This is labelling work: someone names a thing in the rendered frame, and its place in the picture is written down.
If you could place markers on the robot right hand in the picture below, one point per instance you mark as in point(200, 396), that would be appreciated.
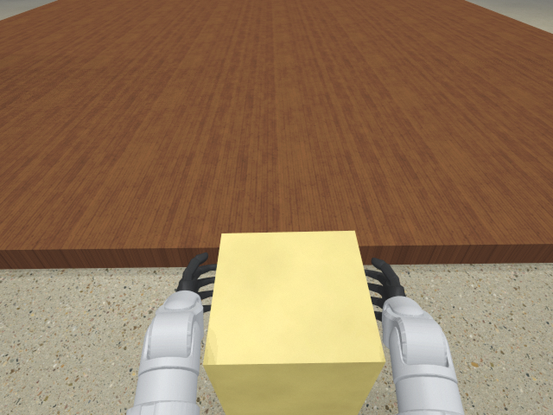
point(390, 287)

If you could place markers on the robot right forearm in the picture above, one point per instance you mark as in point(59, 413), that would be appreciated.
point(421, 362)

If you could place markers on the robot left forearm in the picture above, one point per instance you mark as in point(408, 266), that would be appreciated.
point(170, 360)

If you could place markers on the robot left hand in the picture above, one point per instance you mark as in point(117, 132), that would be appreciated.
point(190, 281)

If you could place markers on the carton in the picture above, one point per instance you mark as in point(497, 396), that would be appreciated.
point(292, 330)

